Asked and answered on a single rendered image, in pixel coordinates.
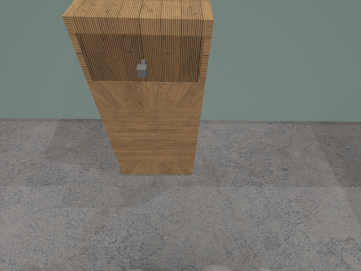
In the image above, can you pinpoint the drawer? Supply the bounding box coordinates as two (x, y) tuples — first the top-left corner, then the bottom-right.
(77, 33), (204, 82)

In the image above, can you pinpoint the cabinet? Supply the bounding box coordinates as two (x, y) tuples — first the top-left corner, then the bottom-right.
(62, 0), (214, 174)

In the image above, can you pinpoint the handle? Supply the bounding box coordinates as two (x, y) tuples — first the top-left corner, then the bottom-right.
(137, 59), (148, 78)

